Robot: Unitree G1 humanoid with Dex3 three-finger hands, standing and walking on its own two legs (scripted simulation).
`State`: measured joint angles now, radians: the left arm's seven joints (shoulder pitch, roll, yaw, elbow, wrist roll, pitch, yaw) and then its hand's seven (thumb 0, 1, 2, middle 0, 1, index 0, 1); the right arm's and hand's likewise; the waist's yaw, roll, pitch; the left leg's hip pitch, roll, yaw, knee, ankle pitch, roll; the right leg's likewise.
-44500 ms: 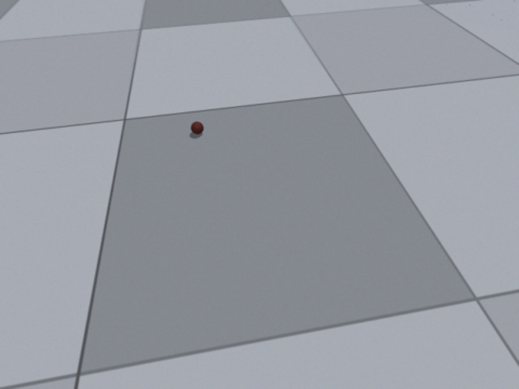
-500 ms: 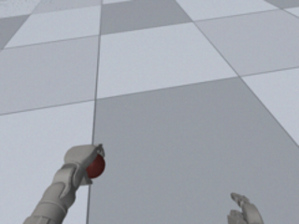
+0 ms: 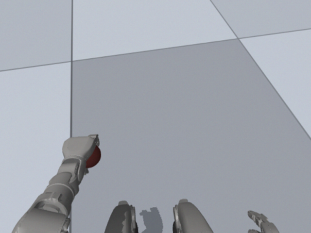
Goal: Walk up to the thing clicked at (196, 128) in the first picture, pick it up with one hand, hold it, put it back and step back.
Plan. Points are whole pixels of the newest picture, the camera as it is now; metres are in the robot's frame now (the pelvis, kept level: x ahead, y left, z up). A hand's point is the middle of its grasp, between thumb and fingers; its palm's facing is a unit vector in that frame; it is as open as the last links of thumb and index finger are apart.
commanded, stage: crouch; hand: left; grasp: from above
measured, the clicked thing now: (88, 155) +0.37 +0.21 -0.12
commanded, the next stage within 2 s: lower in 1.44 s
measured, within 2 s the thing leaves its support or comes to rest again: neither
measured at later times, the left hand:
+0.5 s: hand (99, 175) +0.36 +0.22 -0.34, palm faces -0.46 +0.01 -0.89, open 10.2 cm
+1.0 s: hand (104, 178) +0.37 +0.22 -0.44, palm faces -0.47 -0.02 -0.88, open 10.2 cm
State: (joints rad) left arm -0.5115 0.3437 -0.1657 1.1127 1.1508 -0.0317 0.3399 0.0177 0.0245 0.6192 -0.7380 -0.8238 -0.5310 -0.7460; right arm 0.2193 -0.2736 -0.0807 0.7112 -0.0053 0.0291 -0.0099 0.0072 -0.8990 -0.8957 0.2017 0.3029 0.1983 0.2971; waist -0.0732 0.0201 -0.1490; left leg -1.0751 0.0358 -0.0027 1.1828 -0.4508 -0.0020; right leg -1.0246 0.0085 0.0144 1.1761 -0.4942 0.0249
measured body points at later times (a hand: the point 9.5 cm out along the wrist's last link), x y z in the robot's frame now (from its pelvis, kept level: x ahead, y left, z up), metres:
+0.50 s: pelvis -0.04 +0.00 -0.19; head +0.15 +0.02 +0.22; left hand +0.38 +0.22 -0.29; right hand +0.04 -0.27 -0.32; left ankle +0.06 +0.12 -0.64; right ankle +0.04 -0.13 -0.64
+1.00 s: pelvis -0.04 -0.01 -0.27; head +0.18 +0.02 +0.12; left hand +0.39 +0.22 -0.39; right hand +0.05 -0.28 -0.40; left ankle +0.06 +0.12 -0.64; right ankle +0.04 -0.13 -0.64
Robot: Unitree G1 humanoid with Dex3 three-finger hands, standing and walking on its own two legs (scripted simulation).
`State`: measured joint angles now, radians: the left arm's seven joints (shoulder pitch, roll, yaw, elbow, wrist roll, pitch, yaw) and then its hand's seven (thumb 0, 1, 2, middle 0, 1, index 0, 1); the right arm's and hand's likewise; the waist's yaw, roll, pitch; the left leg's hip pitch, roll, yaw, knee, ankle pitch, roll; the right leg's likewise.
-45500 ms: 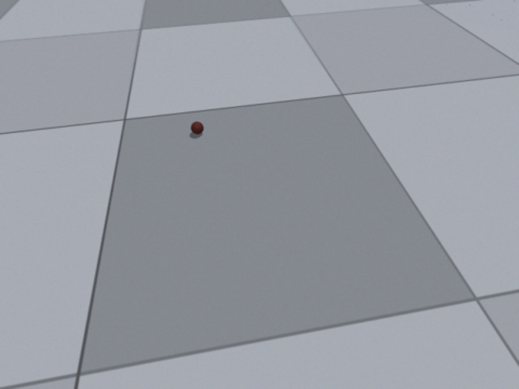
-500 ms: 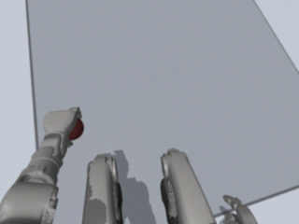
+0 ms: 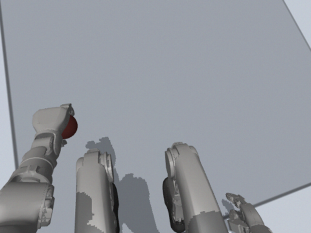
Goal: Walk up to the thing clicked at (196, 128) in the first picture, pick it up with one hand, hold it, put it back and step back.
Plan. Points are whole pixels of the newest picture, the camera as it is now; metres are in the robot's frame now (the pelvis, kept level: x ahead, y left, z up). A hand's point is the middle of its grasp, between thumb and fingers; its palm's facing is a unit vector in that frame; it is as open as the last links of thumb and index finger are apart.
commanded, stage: crouch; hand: left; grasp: from above
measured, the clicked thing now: (63, 126) +0.41 +0.25 -0.19
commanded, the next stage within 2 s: lower in 0.44 s
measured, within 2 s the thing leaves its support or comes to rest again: neither
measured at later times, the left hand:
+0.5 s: hand (63, 132) +0.39 +0.26 -0.22, palm faces -0.46 -0.06 -0.88, open 10.2 cm
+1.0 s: hand (70, 135) +0.39 +0.26 -0.27, palm faces -0.47 -0.08 -0.88, open 10.3 cm
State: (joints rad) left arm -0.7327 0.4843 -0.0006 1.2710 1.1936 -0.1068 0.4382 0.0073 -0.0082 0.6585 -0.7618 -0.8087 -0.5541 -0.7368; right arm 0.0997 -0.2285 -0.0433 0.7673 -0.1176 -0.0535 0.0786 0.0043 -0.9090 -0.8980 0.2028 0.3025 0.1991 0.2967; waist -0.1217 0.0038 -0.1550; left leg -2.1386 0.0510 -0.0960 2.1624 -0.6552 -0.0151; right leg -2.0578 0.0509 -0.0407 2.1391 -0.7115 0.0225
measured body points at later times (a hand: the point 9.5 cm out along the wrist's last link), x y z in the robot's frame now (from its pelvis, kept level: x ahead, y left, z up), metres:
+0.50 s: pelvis -0.01 +0.00 -0.05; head +0.20 +0.04 +0.35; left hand +0.41 +0.26 -0.17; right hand +0.07 -0.27 -0.18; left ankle +0.09 +0.13 -0.37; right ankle +0.08 -0.12 -0.37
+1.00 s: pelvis -0.01 +0.00 -0.08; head +0.22 +0.05 +0.30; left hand +0.41 +0.26 -0.22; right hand +0.07 -0.28 -0.20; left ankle +0.09 +0.13 -0.37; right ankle +0.08 -0.12 -0.37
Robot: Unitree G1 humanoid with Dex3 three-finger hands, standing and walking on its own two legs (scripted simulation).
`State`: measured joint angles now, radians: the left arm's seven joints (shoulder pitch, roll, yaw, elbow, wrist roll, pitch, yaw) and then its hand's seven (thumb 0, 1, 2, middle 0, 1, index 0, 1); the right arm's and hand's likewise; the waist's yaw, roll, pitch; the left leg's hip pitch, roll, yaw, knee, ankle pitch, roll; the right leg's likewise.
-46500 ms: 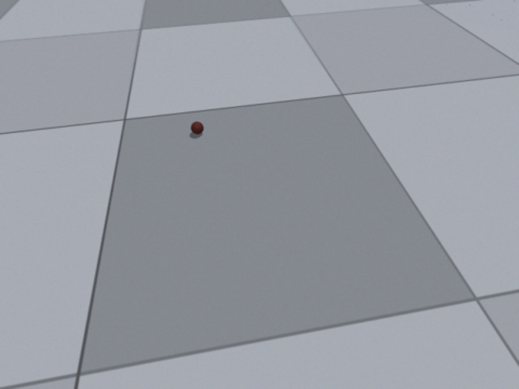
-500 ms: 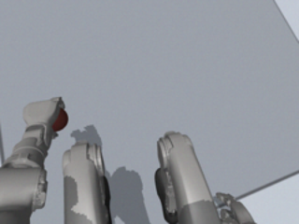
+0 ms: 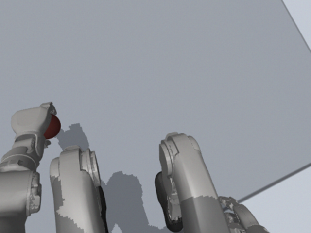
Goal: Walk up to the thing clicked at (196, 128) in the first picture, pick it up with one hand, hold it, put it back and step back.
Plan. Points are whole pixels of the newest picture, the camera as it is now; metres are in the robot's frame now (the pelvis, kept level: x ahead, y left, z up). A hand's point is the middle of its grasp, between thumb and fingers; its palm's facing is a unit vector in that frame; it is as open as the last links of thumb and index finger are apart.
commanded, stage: rest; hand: left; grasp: from above
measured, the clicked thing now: (45, 126) +0.41 +0.27 -0.20
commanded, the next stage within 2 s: open in 0.92 s
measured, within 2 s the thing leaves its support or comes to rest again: rests again in 1.18 s
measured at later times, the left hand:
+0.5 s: hand (46, 133) +0.39 +0.28 -0.23, palm faces -0.48 -0.12 -0.87, open 10.3 cm
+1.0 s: hand (47, 133) +0.39 +0.28 -0.25, palm faces -0.47 -0.12 -0.88, open 10.3 cm
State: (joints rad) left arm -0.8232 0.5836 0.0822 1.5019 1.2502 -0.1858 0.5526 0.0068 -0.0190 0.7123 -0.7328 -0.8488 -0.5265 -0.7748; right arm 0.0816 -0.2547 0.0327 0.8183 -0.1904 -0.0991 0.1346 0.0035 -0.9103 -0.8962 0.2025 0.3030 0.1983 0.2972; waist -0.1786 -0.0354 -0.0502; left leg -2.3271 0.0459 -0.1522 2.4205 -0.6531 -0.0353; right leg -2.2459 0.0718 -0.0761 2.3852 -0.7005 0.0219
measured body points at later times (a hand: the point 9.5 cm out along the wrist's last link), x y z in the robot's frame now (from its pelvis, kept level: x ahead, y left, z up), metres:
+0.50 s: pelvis +0.01 +0.00 -0.02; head +0.24 +0.07 +0.36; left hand +0.41 +0.28 -0.18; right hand +0.07 -0.26 -0.13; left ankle +0.09 +0.14 -0.29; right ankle +0.09 -0.11 -0.29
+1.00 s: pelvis +0.01 +0.00 -0.03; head +0.25 +0.08 +0.34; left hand +0.42 +0.28 -0.20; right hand +0.07 -0.25 -0.13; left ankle +0.09 +0.14 -0.29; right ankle +0.09 -0.11 -0.29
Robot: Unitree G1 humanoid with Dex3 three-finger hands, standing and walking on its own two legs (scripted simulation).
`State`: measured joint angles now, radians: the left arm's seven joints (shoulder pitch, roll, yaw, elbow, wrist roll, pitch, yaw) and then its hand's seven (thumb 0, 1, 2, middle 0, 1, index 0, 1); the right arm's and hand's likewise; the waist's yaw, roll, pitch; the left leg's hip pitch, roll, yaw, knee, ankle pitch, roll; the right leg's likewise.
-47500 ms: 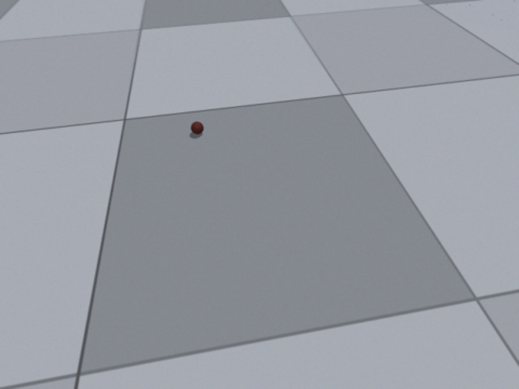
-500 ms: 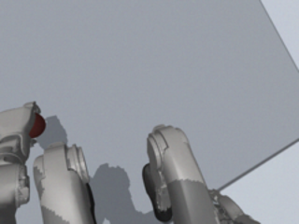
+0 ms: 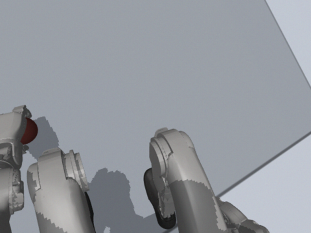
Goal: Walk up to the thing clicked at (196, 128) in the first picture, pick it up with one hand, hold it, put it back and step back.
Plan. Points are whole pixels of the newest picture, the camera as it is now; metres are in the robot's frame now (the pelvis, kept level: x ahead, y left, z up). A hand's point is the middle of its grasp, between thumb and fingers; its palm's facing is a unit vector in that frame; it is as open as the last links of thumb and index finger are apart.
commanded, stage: open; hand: left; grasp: from above
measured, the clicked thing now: (21, 130) +0.39 +0.29 -0.23
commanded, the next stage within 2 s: withdraw in 0.80 s
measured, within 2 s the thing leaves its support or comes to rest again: rests again in 0.18 s
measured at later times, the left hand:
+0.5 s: hand (16, 137) +0.37 +0.30 -0.22, palm faces -0.45 -0.15 -0.88, open 13.1 cm
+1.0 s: hand (17, 136) +0.37 +0.30 -0.22, palm faces -0.45 -0.14 -0.88, open 13.3 cm
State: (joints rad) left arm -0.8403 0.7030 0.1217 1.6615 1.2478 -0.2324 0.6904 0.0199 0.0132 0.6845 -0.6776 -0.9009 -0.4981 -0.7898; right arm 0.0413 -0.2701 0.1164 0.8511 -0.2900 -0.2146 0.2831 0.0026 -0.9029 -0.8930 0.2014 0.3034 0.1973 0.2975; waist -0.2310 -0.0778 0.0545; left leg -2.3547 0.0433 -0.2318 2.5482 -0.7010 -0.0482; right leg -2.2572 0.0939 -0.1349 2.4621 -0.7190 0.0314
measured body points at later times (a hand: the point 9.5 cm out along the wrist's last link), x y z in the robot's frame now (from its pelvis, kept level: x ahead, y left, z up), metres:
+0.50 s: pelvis +0.00 +0.00 +0.00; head +0.22 +0.10 +0.38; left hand +0.39 +0.30 -0.17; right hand +0.08 -0.25 -0.09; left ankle +0.07 +0.14 -0.26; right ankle +0.09 -0.11 -0.26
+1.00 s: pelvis +0.00 +0.00 +0.00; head +0.23 +0.10 +0.37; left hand +0.39 +0.30 -0.17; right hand +0.07 -0.25 -0.09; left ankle +0.07 +0.14 -0.26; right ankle +0.09 -0.11 -0.26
